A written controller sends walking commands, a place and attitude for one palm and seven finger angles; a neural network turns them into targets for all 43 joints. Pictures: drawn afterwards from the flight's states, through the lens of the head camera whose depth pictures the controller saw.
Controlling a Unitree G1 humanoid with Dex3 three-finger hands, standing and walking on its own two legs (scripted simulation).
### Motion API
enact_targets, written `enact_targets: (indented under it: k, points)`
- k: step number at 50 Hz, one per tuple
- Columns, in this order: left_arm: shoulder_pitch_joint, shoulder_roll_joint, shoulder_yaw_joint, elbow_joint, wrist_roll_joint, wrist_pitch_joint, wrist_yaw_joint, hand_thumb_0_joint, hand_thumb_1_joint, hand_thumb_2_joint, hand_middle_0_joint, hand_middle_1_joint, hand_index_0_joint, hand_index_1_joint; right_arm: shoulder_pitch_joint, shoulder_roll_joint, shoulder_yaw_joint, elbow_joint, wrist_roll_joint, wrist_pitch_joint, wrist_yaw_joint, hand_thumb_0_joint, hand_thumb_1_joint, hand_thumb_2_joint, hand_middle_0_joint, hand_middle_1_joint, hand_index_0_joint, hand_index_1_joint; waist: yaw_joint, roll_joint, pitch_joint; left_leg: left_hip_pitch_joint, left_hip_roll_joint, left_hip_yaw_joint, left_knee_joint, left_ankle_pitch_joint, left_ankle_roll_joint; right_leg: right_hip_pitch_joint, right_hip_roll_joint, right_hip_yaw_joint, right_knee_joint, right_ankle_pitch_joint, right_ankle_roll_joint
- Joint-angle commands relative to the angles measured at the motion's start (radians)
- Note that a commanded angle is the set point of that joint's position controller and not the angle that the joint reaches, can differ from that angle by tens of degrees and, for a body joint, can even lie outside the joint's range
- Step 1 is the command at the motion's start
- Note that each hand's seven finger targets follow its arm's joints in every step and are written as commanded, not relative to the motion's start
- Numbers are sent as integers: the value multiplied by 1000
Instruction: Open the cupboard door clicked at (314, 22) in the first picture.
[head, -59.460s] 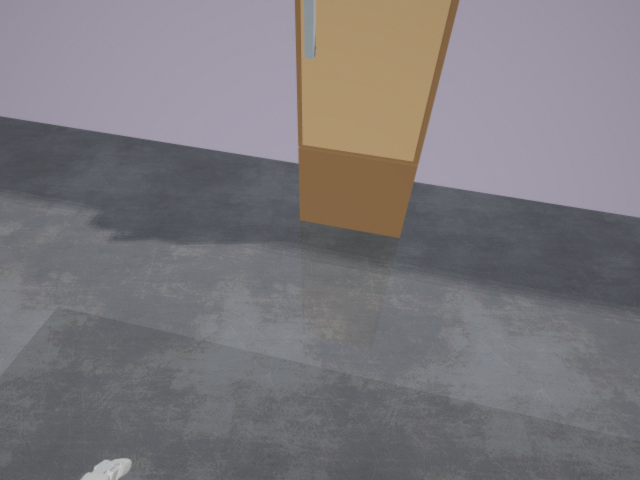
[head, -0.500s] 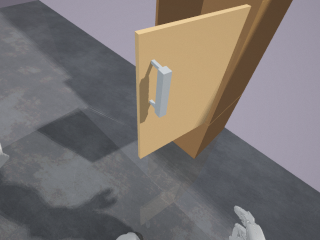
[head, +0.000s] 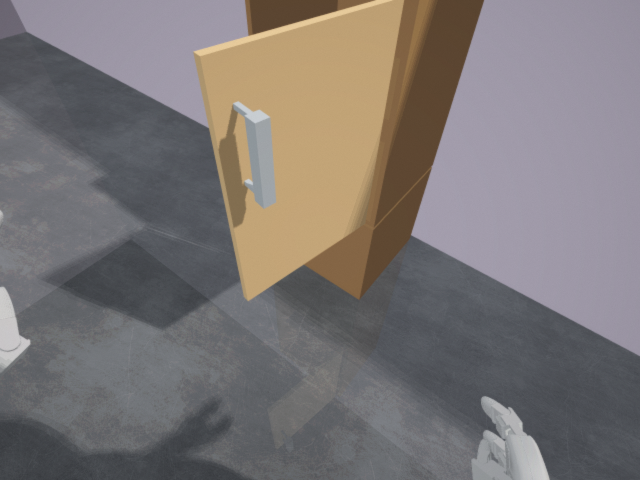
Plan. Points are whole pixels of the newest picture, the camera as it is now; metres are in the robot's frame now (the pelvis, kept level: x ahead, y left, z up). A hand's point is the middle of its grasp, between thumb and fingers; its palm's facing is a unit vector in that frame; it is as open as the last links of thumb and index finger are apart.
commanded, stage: stop stepping back and stand still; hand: left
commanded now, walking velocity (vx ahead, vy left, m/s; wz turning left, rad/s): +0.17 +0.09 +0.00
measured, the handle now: (253, 156) +0.58 +0.12 +0.09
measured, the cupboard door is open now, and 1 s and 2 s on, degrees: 79 79 79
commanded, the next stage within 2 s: let the arm hang, fingers relaxed in 0.84 s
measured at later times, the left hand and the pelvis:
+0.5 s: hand out of the picture +0.16 +0.29 +0.17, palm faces +0.41 -0.76 -0.51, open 7.4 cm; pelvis -0.03 +0.03 +0.00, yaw +1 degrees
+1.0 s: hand out of the picture +0.16 +0.30 +0.11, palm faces +0.32 -0.80 -0.51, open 7.4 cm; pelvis -0.06 +0.04 +0.00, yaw +3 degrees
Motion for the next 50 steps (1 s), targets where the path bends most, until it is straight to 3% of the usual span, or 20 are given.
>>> enact_targets:
  k: [1, 2, 3, 4, 6, 8, 11, 12, 14, 15, 16, 17, 21, 26, 29, 38, 46, 47, 48, 50]
  points:
    - [-39, 154, 93, -220, 14, -79, 21, 0, 900, 900, -200, -300, -200, -300, -113, -117, -63, -126, -2, -7, -3, 0, -900, -900, 200, 300, 200, 300, 45, -160, -6, -82, 5, -65, 508, -314, -51, -234, -413, 528, -478, -420, -162]
    - [-112, 161, 99, -248, 19, -85, 25, 0, 900, 900, -200, -300, -200, -300, -102, -123, -64, -101, -5, -9, -2, 0, -900, -900, 200, 300, 200, 300, 39, -148, -3, -103, 14, -90, 637, -293, -52, -286, -403, 516, -484, -432, -159]
    - [-125, 144, 86, -201, 27, -86, 23, 0, 900, 900, -200, -300, -200, -300, -70, -116, -62, -79, -7, -15, -4, 0, -900, -900, 200, 300, 200, 300, 14, -143, -6, -113, 41, -83, 655, -256, -49, -263, -372, 437, -455, -394, -138]
    - [-131, 138, 88, -160, 30, -91, 23, 0, 900, 900, -200, -300, -200, -300, -57, -107, -53, -76, -6, -19, -6, 0, -900, -900, 200, 300, 200, 300, 5, -118, -25, -114, 66, -61, 582, -206, -49, -197, -318, 326, -409, -291, -112]
    - [-164, 135, 78, -127, 41, -102, 29, 0, 900, 900, -200, -300, -200, -300, -79, -98, -42, -73, -3, -33, -19, 0, -900, -900, 200, 300, 200, 300, 19, -71, -44, -41, 77, -19, 386, -186, -32, -140, -267, 221, -349, -133, -97]
    - [-174, 130, 67, -112, 50, -106, 37, 0, 900, 900, -200, -300, -200, -300, -89, -100, -47, -64, -7, -54, -37, 0, -900, -900, 200, 300, 200, 300, 43, -33, -32, 14, 62, 8, 211, -245, -11, -93, -264, 222, -330, -101, -99]
    - [-134, 114, 69, -158, 47, -111, 49, 0, 900, 900, -200, -300, -200, -300, -38, -102, -47, -62, -12, -72, -33, 0, -900, -900, 200, 300, 200, 300, 39, 31, -92, 123, 41, 19, -81, -194, 6, 30, -202, 190, -225, -2, -60]
    - [-96, 115, 76, -160, 41, -114, 49, 0, 900, 900, -200, -300, -200, -300, -40, -110, -54, -70, -9, -78, -35, 0, -900, -900, 200, 300, 200, 300, 43, 74, -104, 135, 88, -25, -121, -109, 14, 76, -159, 147, -148, 135, -34]
    - [-97, 125, 87, -216, 35, -123, 45, 0, 900, 900, -200, -300, -200, -300, -57, -131, -59, -100, 3, -71, -19, 0, -900, -900, 200, 300, 200, 300, 50, 122, -158, 164, 166, -109, -48, 258, 20, 117, -85, 72, -29, 395, 2]
    - [-58, 123, 90, -188, 29, -119, 37, 0, 900, 900, -200, -300, -200, -300, -54, -135, -65, -103, 13, -67, -13, 0, -900, -900, 200, 300, 200, 300, 51, 60, -187, 174, 166, -87, -15, 353, 1, 142, -78, 67, -13, 463, 4]
    - [-42, 130, 101, -179, 34, -119, 32, 0, 900, 900, -200, -300, -200, -300, -56, -111, -54, -93, 9, -62, -7, 0, -900, -900, 200, 300, 200, 300, 37, 113, -171, 158, 137, -39, -17, 351, -5, 128, -86, 50, -5, 521, 3]
    - [-37, 133, 108, -178, 33, -120, 27, 0, 900, 900, -200, -300, -200, -300, -57, -107, -52, -90, 6, -60, -6, 0, -900, -900, 200, 300, 200, 300, 39, 131, -156, 120, 124, -30, -23, 314, -15, 144, -88, 38, -4, 526, 5]
    - [-45, 97, 84, -131, 20, -116, 22, 0, 900, 900, -200, -300, -200, -300, -67, -111, -51, -103, 13, -55, 3, 0, -900, -900, 200, 300, 200, 300, 38, 41, -97, 51, 117, -37, -53, 93, -15, 131, -78, 64, -60, 392, 9]
    - [-95, 95, 82, -109, 19, -113, 19, 0, 900, 900, -200, -300, -200, -300, -77, -107, -44, -107, 8, -50, 3, 0, -900, -900, 200, 300, 200, 300, 41, 40, -44, 5, 105, -48, -114, -150, -7, 84, -67, 90, -136, 170, 14]
    - [-137, 88, 66, -121, 26, -111, 19, 0, 900, 900, -200, -300, -200, -300, -79, -105, -40, -108, 4, -53, 0, 0, -900, -900, 200, 300, 200, 300, 42, 88, -34, -4, 100, -47, -138, -226, -6, 74, -64, 91, -165, 99, 17]
    - [-177, 84, 48, -161, 47, -108, 31, 0, 900, 900, -200, -300, -200, -300, -77, -103, -39, -109, 0, -74, -6, 0, -900, -900, 200, 300, 200, 300, 48, 121, -44, -26, 97, -60, -180, -274, -9, 118, -49, 60, -179, 86, 24]
    - [-80, 83, 69, -145, 31, -114, 28, 0, 900, 900, -200, -300, -200, -300, -68, -107, -50, -107, 5, -69, 0, 0, -900, -900, 200, 300, 200, 300, 47, 72, -102, 19, 79, -39, -116, -96, -22, 154, -68, 66, -180, 245, 15]
    - [-187, -84, -389, 651, 67, 17, -97, 0, 900, 900, -200, -300, -200, -300, -131, -234, -92, 162, 20, -114, 80, 0, -900, -900, 200, 300, 200, 300, -19, 87, -15, 7, 120, -80, 41, 98, -23, -52, -121, 19, -58, 301, -7]
    - [-214, -69, -330, 674, 78, 123, -131, 0, 900, 900, -200, -300, -200, -300, -57, -261, -100, 160, 12, -11, 92, 0, -900, -900, 200, 300, 200, 300, 3, 116, -42, 8, 149, -106, -10, 173, -13, -63, -130, 56, -60, 242, -17]
    - [-234, -84, -326, 687, 81, 161, -138, 0, 900, 900, -200, -300, -200, -300, -65, -247, -94, 131, 3, 39, 83, 0, -900, -900, 200, 300, 200, 300, 15, 138, -42, -96, 202, -172, -67, 92, 37, -37, -74, 29, 61, 88, -18]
